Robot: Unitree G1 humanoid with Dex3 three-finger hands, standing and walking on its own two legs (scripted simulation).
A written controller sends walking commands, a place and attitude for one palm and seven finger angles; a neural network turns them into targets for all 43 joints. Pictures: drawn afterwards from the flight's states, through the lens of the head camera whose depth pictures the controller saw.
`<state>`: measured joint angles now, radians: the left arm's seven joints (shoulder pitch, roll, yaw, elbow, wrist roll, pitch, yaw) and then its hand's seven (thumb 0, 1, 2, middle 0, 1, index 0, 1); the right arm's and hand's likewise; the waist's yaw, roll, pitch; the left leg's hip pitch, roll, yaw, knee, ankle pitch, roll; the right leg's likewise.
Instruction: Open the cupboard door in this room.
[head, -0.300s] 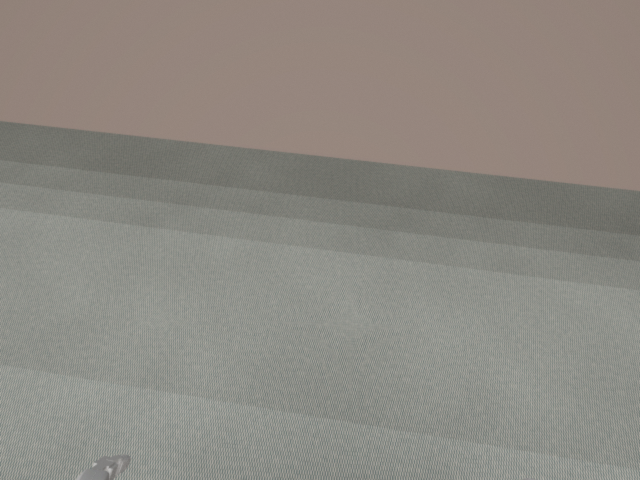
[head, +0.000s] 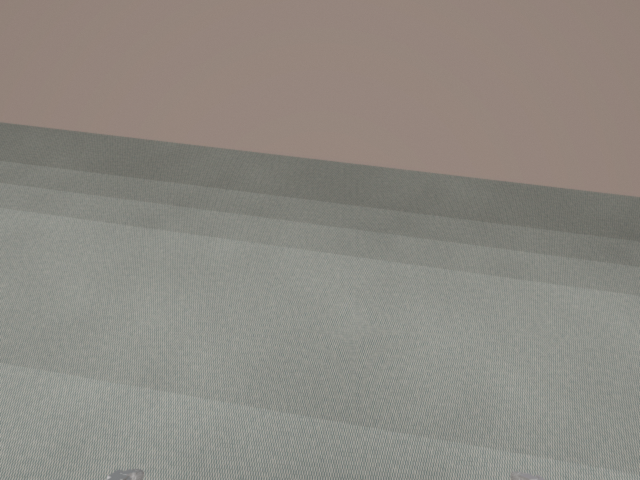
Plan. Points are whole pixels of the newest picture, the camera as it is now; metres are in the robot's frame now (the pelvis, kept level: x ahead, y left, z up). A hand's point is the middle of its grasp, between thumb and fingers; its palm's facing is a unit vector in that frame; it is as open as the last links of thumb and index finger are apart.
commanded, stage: stand and wait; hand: left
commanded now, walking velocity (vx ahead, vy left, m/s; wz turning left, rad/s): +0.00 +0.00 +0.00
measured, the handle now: out of the picture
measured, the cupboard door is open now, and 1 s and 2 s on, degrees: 0 0 0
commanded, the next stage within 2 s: turn or walk to find it in 0.60 s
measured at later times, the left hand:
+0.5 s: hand out of the picture +0.06 +0.24 -0.15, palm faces -0.04 -0.94 -0.34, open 7.4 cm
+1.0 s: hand out of the picture +0.01 +0.21 -0.19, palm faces +0.07 -0.97 -0.23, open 7.4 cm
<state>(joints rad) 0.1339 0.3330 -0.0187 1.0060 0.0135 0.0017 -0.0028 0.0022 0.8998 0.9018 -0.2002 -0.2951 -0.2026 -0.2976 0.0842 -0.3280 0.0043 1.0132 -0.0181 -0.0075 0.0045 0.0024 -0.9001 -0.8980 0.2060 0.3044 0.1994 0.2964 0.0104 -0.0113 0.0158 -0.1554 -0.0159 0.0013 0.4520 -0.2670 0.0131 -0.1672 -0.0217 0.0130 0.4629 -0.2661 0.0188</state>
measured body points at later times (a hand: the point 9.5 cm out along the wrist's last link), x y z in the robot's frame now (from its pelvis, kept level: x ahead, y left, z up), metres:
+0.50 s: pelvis -0.02 -0.01 +0.00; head -0.02 -0.01 +0.45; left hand +0.06 +0.29 -0.13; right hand +0.05 -0.31 -0.13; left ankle -0.01 +0.11 -0.74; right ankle -0.01 -0.13 -0.74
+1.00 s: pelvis -0.04 +0.01 -0.01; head -0.02 +0.03 +0.43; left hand +0.01 +0.27 -0.17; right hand +0.03 -0.25 -0.15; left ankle -0.01 +0.11 -0.74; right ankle -0.01 -0.13 -0.74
